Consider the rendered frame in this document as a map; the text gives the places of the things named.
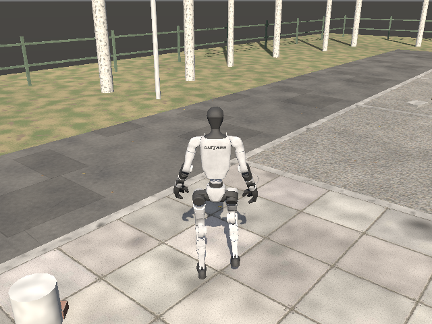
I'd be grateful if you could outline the left robot hand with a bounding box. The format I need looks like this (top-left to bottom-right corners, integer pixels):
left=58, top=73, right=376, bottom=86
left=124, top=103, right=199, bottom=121
left=173, top=185, right=189, bottom=199

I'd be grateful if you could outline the robot right shin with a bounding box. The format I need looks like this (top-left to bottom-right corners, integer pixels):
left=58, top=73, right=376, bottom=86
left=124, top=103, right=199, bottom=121
left=229, top=212, right=239, bottom=258

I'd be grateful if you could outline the left robot forearm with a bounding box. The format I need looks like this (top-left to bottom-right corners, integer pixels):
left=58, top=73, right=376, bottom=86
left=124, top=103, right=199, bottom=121
left=175, top=163, right=189, bottom=188

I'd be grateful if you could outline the right robot foot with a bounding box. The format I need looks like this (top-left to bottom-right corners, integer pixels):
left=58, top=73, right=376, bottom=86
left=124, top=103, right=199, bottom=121
left=231, top=255, right=240, bottom=267

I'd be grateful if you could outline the right robot hand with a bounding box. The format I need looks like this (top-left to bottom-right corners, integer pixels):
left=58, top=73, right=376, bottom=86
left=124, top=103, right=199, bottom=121
left=242, top=188, right=258, bottom=204

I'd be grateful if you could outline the right robot forearm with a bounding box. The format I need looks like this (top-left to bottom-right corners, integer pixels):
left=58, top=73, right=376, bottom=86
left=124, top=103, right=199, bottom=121
left=242, top=163, right=256, bottom=191

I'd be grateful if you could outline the robot right upper arm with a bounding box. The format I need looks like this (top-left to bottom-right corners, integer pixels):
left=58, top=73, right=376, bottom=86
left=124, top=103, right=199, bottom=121
left=229, top=136, right=248, bottom=173

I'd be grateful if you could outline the robot left upper arm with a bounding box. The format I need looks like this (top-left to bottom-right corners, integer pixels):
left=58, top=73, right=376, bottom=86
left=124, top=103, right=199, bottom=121
left=182, top=136, right=202, bottom=173

